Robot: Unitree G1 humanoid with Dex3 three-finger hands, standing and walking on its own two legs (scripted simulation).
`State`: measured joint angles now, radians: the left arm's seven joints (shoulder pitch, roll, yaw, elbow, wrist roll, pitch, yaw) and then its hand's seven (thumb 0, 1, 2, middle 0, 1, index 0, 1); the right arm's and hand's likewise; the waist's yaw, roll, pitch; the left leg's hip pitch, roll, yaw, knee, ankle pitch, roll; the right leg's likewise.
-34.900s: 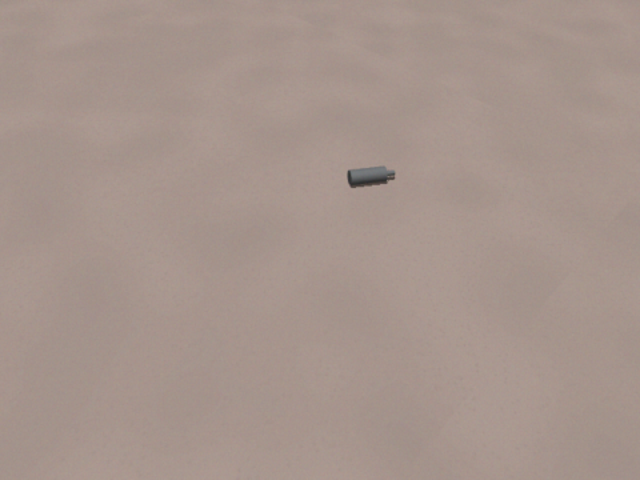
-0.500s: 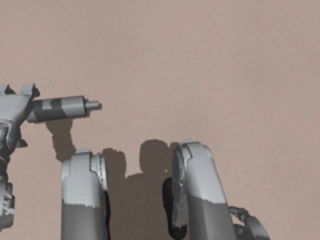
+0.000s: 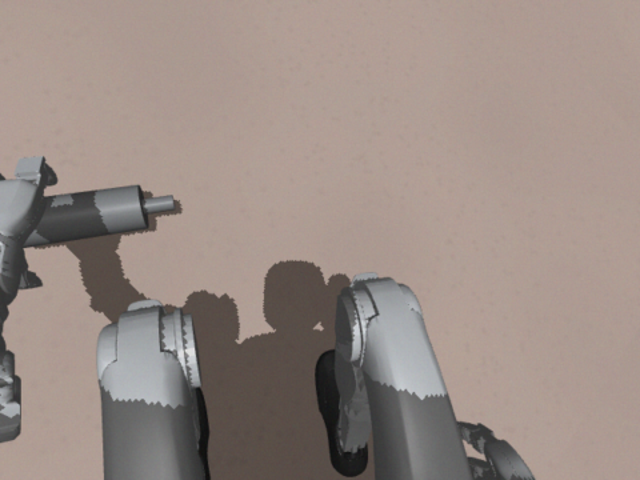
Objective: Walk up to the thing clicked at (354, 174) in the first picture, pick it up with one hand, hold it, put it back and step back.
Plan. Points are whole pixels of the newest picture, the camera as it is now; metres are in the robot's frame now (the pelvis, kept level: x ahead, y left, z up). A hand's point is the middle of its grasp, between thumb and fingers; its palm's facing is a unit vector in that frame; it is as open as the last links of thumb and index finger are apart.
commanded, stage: rise first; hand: left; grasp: from above
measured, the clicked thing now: (99, 213) +0.48 +0.26 -0.30
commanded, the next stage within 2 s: approach in 1.72 s
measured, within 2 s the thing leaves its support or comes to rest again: neither
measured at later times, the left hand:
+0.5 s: hand (24, 231) +0.43 +0.32 -0.19, palm faces -0.46 -0.07 -0.89, open 14.1 cm
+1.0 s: hand (17, 221) +0.44 +0.33 -0.19, palm faces -0.46 -0.07 -0.88, open 14.1 cm
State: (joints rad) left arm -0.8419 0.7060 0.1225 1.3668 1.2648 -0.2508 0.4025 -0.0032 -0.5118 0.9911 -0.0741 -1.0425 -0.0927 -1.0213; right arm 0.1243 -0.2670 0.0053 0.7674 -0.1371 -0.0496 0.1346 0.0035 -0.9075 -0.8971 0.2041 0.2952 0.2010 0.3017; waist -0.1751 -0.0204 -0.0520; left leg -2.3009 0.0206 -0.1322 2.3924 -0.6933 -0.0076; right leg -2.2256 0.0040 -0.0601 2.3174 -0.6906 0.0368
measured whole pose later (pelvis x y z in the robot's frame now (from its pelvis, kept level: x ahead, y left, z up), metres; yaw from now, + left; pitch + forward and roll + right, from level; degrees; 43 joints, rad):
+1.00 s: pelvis +0.00 +0.00 -0.01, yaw -1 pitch +33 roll -9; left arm -0.93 0.81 0.13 1.45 1.29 -0.27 0.40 0.00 -0.55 1.04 -0.10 -1.01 -0.08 -1.03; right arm 0.13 -0.27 0.07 0.76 -0.16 -0.05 0.14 0.00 -0.91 -0.90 0.20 0.30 0.20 0.30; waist -0.22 -0.03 -0.03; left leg -2.35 0.01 -0.16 2.45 -0.69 -0.01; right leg -2.25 0.00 -0.08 2.35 -0.69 0.04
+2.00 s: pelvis +0.00 +0.00 -0.01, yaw -1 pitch +33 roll -9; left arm -0.94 0.79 0.07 1.48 1.29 -0.26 0.40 0.00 -0.53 1.02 -0.09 -1.03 -0.09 -1.03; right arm 0.15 -0.27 0.08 0.76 -0.16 -0.07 0.14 0.00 -0.90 -0.89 0.20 0.30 0.20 0.30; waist -0.23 -0.03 -0.03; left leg -2.35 0.01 -0.15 2.44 -0.67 0.00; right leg -2.26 0.01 -0.08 2.34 -0.67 0.05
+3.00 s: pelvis -0.01 +0.00 -0.03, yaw -3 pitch +31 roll -10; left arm -1.04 0.81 0.08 1.69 1.33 -0.22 0.54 0.00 -0.50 1.03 -0.08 -1.04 -0.09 -1.03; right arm 0.13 -0.29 0.14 0.73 -0.21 -0.12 0.17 0.00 -0.90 -0.89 0.20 0.30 0.20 0.30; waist -0.31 -0.06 0.01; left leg -2.37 0.01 -0.18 2.48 -0.67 -0.01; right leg -2.28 0.02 -0.09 2.37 -0.65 0.05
